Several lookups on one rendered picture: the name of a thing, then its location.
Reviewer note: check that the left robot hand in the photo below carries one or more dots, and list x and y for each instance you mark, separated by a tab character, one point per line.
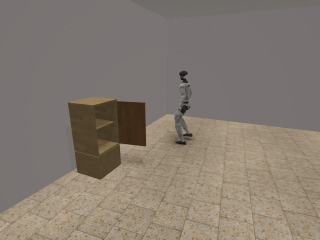
177	114

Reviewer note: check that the robot left shin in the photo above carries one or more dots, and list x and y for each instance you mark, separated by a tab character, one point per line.
179	132

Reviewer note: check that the cupboard door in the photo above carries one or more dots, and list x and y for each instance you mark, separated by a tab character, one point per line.
131	123

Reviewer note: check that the robot left upper arm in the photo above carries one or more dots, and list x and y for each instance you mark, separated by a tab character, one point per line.
182	89

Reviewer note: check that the robot left forearm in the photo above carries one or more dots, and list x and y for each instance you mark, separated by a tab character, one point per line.
181	103

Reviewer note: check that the robot right foot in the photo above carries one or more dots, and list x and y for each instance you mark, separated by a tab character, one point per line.
189	135

